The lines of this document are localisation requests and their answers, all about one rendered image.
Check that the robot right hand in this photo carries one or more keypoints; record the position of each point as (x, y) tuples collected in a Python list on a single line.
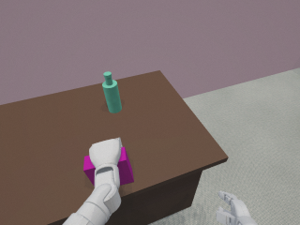
[(238, 209)]

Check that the robot right forearm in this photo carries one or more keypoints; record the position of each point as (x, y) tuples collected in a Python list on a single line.
[(245, 220)]

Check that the sponge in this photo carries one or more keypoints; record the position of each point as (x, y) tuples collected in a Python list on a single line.
[(124, 168)]

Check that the table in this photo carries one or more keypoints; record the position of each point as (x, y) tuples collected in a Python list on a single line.
[(43, 142)]

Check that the robot left forearm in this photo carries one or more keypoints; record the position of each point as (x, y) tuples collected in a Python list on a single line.
[(104, 200)]

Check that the robot left hand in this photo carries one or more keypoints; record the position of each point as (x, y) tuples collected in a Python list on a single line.
[(106, 152)]

